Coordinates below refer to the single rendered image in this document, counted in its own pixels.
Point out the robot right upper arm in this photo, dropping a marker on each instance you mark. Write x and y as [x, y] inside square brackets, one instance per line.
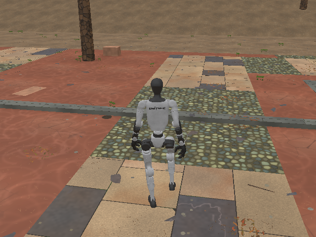
[174, 112]

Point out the right robot hand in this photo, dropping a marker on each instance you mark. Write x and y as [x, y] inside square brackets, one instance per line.
[182, 151]

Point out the right robot forearm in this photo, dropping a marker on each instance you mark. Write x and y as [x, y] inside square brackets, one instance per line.
[179, 135]

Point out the robot right shin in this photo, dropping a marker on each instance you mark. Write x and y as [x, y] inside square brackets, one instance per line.
[171, 169]

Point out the left robot foot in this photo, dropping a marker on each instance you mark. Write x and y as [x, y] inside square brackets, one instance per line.
[152, 203]

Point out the robot left upper arm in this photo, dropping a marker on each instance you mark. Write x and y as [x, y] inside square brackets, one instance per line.
[139, 114]

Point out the left robot forearm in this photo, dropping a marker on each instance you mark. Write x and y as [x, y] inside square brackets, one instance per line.
[135, 132]

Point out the left robot hand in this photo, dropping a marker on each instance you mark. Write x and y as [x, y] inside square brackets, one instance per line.
[136, 143]

